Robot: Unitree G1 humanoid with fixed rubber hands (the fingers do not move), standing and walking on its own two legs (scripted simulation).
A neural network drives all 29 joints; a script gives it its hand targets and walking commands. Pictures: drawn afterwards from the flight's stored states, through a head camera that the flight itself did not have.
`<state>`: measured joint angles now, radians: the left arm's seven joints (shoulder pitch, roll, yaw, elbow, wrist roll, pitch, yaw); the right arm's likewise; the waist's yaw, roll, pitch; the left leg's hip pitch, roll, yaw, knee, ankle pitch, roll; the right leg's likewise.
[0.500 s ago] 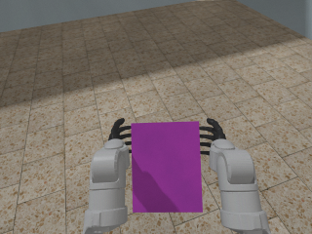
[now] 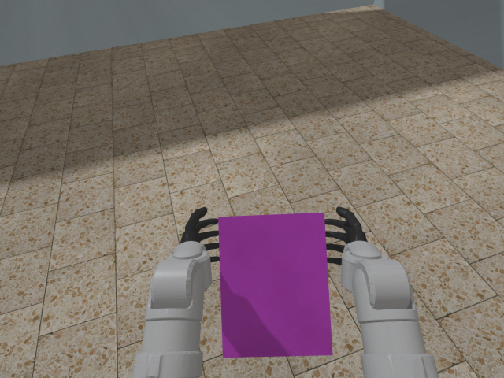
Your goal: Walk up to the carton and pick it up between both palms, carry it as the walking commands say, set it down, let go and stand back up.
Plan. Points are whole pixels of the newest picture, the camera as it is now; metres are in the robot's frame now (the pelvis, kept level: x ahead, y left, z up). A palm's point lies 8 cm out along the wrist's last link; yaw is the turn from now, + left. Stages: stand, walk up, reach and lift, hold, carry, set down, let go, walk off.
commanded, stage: carry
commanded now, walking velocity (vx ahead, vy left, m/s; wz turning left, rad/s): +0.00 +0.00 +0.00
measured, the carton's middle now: (272, 269) +0.34 +0.00 -0.06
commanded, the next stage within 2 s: hold in 0.92 s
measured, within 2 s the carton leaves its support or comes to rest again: neither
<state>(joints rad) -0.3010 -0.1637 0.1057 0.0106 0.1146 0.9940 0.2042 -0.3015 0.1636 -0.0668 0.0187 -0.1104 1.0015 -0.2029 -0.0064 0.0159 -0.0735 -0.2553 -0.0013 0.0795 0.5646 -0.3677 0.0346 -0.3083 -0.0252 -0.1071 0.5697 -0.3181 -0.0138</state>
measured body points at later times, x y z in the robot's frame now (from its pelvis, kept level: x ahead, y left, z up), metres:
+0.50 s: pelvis -0.03 +0.01 +0.00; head -0.05 +0.01 +0.45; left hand +0.28 +0.14 +0.06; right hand +0.28 -0.11 +0.06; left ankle -0.05 +0.09 -0.73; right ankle -0.02 -0.11 -0.73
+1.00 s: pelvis -0.03 +0.01 +0.01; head -0.05 +0.01 +0.46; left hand +0.27 +0.14 +0.04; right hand +0.27 -0.11 +0.04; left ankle -0.05 +0.09 -0.73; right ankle -0.02 -0.11 -0.73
